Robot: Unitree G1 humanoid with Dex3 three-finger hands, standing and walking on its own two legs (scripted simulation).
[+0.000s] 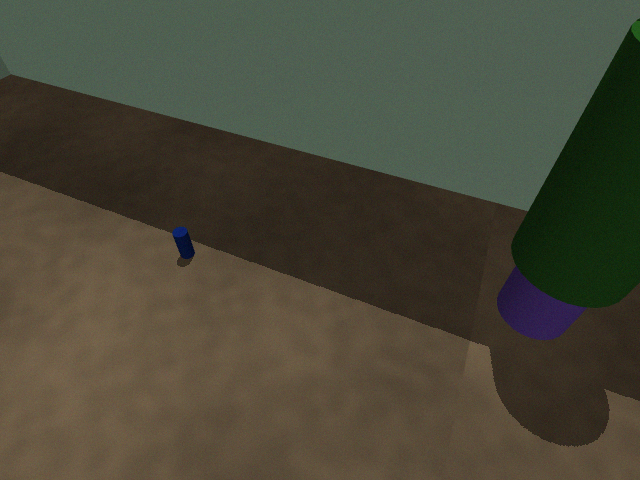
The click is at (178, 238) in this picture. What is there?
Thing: squat round
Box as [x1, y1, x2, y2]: [172, 227, 194, 258]
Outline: 175,228 172,234 181,256 184,258 191,257 194,251 186,229 184,227
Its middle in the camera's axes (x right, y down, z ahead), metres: -0.54 -0.01 +1.59
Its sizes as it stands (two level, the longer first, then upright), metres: 0.058 0.058 0.132
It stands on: the floor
